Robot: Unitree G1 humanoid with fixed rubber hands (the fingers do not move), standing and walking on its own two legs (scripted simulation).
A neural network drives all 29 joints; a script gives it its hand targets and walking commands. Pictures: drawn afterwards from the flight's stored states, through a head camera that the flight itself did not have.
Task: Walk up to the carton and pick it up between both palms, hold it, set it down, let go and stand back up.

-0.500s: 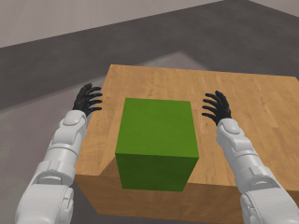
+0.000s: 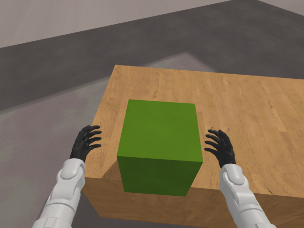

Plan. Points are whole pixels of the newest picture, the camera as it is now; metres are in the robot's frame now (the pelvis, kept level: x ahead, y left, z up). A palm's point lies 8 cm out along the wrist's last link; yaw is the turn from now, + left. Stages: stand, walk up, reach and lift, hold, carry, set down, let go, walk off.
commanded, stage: set down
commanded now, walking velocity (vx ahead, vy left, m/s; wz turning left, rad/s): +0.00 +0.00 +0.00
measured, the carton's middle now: (158, 149) +0.37 +0.00 -0.05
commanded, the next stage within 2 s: let go in 1.74 s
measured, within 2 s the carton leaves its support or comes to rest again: neither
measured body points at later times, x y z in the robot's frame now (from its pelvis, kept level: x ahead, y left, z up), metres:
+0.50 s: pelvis +0.00 +0.01 -0.01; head +0.01 +0.02 +0.44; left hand +0.24 +0.23 -0.04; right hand +0.24 -0.19 -0.04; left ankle +0.02 +0.12 -0.74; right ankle -0.01 -0.11 -0.75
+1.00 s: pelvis +0.00 +0.00 -0.01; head -0.01 +0.02 +0.44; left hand +0.19 +0.23 -0.07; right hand +0.20 -0.19 -0.06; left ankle +0.02 +0.12 -0.75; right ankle -0.01 -0.11 -0.75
